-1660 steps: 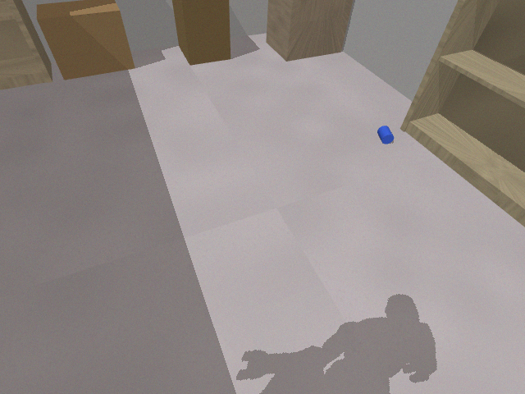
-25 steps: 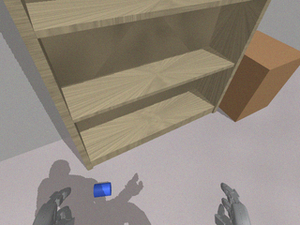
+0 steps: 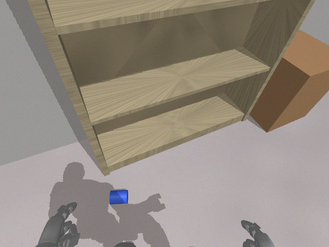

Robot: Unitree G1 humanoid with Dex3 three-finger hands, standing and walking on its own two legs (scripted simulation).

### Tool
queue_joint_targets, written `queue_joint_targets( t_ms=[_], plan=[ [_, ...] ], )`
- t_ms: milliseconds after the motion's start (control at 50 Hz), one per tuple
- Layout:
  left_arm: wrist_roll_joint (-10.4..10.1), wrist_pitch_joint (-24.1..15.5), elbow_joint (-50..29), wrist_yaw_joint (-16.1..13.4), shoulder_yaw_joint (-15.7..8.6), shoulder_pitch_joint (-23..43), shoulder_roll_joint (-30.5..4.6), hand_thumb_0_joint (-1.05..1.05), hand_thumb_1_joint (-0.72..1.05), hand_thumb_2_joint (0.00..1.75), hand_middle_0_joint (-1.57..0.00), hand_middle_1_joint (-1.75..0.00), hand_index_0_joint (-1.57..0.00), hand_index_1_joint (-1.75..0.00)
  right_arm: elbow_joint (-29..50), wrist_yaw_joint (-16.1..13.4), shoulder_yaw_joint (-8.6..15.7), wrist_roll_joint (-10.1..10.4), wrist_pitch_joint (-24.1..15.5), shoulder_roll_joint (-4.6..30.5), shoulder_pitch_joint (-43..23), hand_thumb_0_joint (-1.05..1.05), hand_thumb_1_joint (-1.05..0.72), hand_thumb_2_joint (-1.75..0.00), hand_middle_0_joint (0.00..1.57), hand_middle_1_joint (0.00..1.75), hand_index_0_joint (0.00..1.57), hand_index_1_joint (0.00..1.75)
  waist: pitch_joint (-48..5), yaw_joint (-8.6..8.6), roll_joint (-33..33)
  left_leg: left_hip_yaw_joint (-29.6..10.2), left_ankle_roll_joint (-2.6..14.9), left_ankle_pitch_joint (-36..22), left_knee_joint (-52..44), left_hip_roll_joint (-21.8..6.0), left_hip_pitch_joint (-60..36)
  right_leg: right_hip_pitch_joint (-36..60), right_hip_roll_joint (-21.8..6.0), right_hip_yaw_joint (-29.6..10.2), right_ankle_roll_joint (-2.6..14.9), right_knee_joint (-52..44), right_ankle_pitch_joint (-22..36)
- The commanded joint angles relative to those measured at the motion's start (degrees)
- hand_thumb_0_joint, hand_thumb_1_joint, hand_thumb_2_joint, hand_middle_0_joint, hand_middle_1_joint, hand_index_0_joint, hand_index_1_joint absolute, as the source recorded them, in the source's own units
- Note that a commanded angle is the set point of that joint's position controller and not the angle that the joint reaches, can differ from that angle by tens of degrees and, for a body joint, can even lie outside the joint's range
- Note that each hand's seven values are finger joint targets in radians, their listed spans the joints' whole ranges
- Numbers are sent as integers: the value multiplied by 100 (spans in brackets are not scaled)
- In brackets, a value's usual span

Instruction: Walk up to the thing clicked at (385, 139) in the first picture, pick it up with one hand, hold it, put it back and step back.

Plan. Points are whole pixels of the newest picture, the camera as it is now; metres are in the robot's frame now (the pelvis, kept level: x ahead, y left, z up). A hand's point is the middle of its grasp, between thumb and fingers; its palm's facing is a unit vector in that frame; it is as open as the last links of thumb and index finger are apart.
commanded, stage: stand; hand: left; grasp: from above
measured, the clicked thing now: (119, 196) +0.46 +0.23 -0.70
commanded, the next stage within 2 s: none
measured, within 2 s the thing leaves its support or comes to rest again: neither
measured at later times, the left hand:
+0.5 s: hand out of the picture +0.05 +0.24 -0.12, palm faces +0.05 -0.95 -0.32, open 7.4 cm
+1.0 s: hand out of the picture +0.04 +0.24 -0.11, palm faces +0.04 -0.94 -0.34, open 7.4 cm
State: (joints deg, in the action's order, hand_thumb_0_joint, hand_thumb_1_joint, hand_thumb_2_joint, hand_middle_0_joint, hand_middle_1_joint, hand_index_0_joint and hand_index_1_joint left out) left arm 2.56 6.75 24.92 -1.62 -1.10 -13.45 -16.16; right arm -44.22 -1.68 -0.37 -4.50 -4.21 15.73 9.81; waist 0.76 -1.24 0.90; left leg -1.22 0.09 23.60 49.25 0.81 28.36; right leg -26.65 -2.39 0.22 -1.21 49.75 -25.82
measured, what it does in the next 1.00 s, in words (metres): stands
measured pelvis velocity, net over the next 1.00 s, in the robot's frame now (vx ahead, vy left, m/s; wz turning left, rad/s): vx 0.00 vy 0.00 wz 0.01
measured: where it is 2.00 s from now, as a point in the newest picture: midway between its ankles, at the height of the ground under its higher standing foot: outside the picture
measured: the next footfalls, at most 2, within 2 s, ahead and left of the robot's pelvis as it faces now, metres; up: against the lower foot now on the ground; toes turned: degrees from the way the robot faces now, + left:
none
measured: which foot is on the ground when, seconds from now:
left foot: down 0.00-1.00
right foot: down 0.00-1.00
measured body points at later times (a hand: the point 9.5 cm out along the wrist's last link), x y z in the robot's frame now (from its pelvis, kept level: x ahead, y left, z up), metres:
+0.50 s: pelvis +0.00 +0.01 +0.04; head +0.00 +0.01 +0.49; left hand +0.05 +0.29 -0.10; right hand +0.08 -0.27 -0.10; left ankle +0.02 +0.12 -0.70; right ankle +0.00 -0.13 -0.70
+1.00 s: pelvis +0.00 +0.00 +0.05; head +0.00 -0.01 +0.50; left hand +0.04 +0.29 -0.09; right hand +0.06 -0.29 -0.10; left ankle +0.02 +0.12 -0.70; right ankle +0.00 -0.13 -0.70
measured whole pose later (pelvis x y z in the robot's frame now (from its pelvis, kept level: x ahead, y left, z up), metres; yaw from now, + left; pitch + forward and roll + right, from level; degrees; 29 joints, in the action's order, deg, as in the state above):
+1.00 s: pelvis +0.00 +0.00 +0.05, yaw +1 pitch -4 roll +0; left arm 1.2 -0.3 66.1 -1.1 -2.0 -8.7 -17.3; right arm -65.2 -0.4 1.0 -1.5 -0.1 18.1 8.1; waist 4.1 -0.5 -0.9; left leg -2.4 -0.6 9.6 21.1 0.1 7.6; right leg -5.4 -1.7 1.8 -1.1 20.8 -11.5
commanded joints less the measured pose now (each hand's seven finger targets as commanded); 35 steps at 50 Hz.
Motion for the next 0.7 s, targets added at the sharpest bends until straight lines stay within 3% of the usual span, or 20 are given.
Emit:
queue_joint_targets(
  t_ms=[0,60,320,540,620,680],
  plan=[
    [17,-527,364,-72,-413,134,-844,0,90,90,-20,-30,-20,-30,324,74,517,183,-51,922,-248,0,-90,-90,20,30,20,30,-769,-91,20,-409,353,-1272,-1155,-272,-875,670,-235,-398,316,-1265,1108],
    [43,-642,939,-86,-434,294,-899,0,90,90,-20,-30,-20,-30,61,84,530,158,53,943,-230,0,-90,-90,20,30,20,30,-672,-24,3,-474,375,-1166,-1390,-307,-957,898,-275,-417,290,-1527,1134],
    [-80,-767,2677,-112,-348,269,-1000,0,90,90,-20,-30,-20,-30,-970,-29,486,252,221,1100,-189,0,-90,-90,20,30,20,30,-166,15,-228,-669,259,-1992,-2442,-532,-1717,1662,-335,-306,231,-2474,1881],
    [-68,-762,3429,-67,-282,435,-1066,0,90,90,-20,-30,-20,-30,-1422,-7,457,299,302,1216,-340,0,-90,-90,20,30,20,30,237,48,-217,-742,176,-846,-3196,-581,-1663,1923,-338,-265,152,-3101,1346],
    [-75,-773,3584,-56,-282,461,-1118,0,90,90,-20,-30,-20,-30,-1516,12,441,305,310,1206,-357,0,-90,-90,20,30,20,30,286,43,-218,-738,154,-773,-3277,-582,-1658,1928,-360,-290,149,-3214,1268],
    [-81,-803,3631,-48,-274,516,-1151,0,90,90,-20,-30,-20,-30,-1578,25,425,312,292,1196,-381,0,-90,-90,20,30,20,30,159,51,-93,-691,139,-1151,-3221,-587,-1844,1979,-423,-341,151,-3291,1387]
  ],
)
